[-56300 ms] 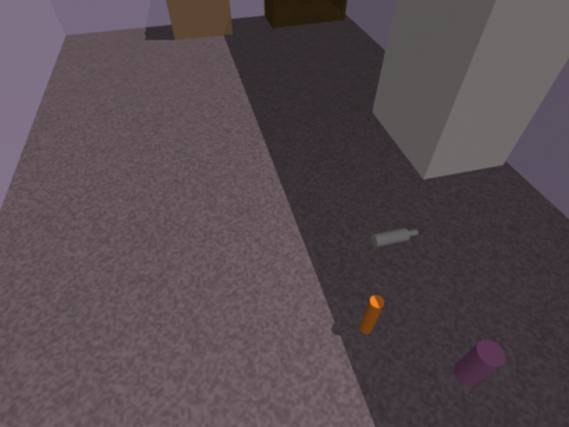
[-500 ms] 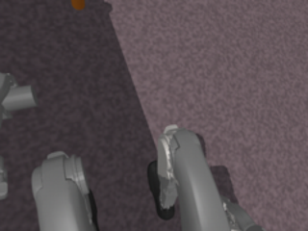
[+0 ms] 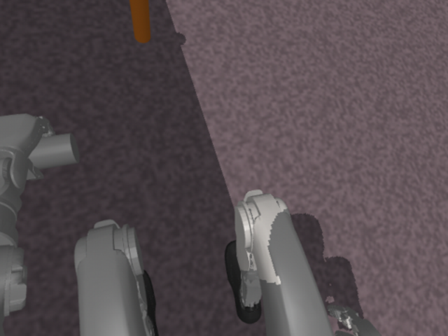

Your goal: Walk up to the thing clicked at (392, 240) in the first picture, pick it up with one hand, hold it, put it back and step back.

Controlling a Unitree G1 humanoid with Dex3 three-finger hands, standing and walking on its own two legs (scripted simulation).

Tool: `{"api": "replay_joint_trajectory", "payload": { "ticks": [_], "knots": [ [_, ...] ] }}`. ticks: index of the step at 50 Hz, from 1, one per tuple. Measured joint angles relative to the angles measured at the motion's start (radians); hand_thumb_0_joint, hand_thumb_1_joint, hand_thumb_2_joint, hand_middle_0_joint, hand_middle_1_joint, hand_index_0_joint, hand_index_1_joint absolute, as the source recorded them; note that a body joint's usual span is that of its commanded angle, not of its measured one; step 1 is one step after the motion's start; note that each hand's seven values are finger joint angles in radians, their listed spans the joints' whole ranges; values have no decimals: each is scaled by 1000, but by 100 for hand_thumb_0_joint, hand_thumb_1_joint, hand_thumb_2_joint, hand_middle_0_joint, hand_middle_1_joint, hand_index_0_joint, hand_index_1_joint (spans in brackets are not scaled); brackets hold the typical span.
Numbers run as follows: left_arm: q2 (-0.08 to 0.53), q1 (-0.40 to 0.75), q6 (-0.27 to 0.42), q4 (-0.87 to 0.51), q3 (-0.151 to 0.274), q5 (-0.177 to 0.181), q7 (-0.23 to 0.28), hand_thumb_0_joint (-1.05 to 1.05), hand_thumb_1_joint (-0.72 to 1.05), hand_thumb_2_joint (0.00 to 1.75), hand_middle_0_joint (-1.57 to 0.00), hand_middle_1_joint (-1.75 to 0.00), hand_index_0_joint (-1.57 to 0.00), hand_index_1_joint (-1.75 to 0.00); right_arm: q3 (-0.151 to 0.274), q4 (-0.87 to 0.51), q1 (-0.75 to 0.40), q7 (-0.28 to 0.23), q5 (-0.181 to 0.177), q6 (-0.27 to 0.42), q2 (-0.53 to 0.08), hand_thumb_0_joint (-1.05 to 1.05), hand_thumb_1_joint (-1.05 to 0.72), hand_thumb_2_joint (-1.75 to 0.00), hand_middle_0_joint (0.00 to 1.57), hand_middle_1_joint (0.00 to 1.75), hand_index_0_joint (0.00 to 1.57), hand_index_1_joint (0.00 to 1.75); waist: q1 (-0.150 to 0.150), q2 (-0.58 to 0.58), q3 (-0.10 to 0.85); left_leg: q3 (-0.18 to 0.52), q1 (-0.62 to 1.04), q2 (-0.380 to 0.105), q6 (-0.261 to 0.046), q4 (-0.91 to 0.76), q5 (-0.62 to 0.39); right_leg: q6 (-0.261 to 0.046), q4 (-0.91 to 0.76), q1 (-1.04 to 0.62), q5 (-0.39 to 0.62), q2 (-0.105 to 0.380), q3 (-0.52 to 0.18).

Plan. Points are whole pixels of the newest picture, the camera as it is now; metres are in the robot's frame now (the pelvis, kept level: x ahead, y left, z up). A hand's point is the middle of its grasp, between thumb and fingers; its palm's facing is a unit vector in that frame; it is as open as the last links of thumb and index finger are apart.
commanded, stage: lift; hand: left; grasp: from above
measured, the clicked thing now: (12, 157) +0.46 +0.31 -0.17
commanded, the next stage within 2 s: hold in 1.38 s
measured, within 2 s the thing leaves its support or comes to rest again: neither
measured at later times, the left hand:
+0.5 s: hand out of the picture +0.39 +0.28 +0.03, palm faces -0.44 -0.10 -0.89, open 8.8 cm
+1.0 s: hand out of the picture +0.35 +0.26 +0.21, palm faces -0.48 -0.10 -0.87, open 8.8 cm
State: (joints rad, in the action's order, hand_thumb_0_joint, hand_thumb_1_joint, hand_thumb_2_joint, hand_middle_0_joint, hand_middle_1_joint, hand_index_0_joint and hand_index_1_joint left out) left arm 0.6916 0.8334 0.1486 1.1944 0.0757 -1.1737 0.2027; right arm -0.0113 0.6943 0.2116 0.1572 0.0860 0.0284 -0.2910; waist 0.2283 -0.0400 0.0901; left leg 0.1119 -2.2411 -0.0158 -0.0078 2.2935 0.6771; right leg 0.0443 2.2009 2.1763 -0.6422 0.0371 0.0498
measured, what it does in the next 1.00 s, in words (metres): rises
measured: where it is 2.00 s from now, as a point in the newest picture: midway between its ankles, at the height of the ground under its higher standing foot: (196, 312)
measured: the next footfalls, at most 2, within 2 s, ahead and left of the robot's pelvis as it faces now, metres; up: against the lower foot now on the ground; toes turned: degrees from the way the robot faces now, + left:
none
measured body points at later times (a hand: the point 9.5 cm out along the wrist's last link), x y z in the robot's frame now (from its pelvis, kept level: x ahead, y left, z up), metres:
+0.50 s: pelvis +0.01 +0.00 +0.14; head +0.18 +0.04 +0.55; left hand +0.41 +0.28 +0.08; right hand +0.14 -0.27 +0.02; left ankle +0.08 +0.12 -0.33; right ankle +0.11 -0.14 -0.33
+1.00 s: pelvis +0.04 +0.00 +0.31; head +0.12 +0.02 +0.75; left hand +0.37 +0.26 +0.26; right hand +0.15 -0.26 +0.19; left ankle +0.08 +0.12 -0.33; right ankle +0.11 -0.14 -0.33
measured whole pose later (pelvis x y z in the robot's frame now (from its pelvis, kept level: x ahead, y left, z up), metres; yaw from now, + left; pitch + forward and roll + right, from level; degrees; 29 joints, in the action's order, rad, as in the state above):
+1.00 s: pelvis +0.04 +0.00 +0.31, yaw +4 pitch +17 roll -2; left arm 0.41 0.33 0.00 0.83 -0.16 -1.01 0.14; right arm 0.03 0.74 0.24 -0.05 -0.02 0.01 -0.25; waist 0.08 -0.04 0.13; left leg 0.01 -0.99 -0.05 0.00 1.20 0.50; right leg 0.04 1.15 0.98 -0.46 0.03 0.02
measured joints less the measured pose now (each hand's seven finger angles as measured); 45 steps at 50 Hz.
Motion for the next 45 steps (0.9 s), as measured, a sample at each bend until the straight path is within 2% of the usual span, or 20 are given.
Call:
{"api": "replay_joint_trajectory", "payload": {
  "ticks": [13,18,24,35,45],
  "knots": [
    [-67,-198,-47,-280,-61,91,-80,0,16,41,-82,-43,-83,-41,40,-50,-28,-57,-49,-34,11,0,-91,-90,20,30,20,30,-62,-6,67,-26,172,-3,0,-179,-13,-3,-164,-161,9,8,-9],
    [-93,-269,-83,-377,-86,129,-101,0,16,41,-81,-44,-82,-42,48,-62,-51,-85,-62,-44,13,0,-91,-90,20,30,20,30,-81,-3,79,-35,280,-7,-2,-272,-20,-3,-254,-264,17,8,-10],
    [-129,-335,-125,-453,-123,157,-115,0,15,42,-81,-45,-82,-44,49,-58,-70,-121,-79,-53,20,0,-90,-89,20,30,20,30,-101,-5,80,-47,444,-10,-3,-408,-35,-2,-388,-425,33,8,-12],
    [-194,-460,-169,-503,-177,188,-142,0,16,42,-80,-46,-81,-44,35,-23,-41,-171,-107,-62,43,0,-89,-89,20,30,20,30,-132,-8,79,-79,808,-24,-4,-708,-82,-2,-682,-773,89,-2,-23],
    [-250,-501,-151,-413,-224,176,-98,0,16,42,-80,-44,-81,-43,35,27,8,-202,-110,-23,50,0,-89,-89,20,30,20,30,-149,-7,53,-99,1120,-31,1,-973,-144,-7,-942,-1076,153,-9,-28]
  ]
}}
